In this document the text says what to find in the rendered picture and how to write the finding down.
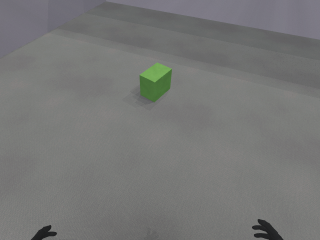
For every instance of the left robot hand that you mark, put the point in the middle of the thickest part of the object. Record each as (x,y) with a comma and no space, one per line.
(43,233)

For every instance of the right robot hand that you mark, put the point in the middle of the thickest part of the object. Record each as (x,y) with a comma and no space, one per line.
(271,234)

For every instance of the carton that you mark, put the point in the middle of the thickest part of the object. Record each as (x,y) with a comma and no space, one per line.
(155,81)

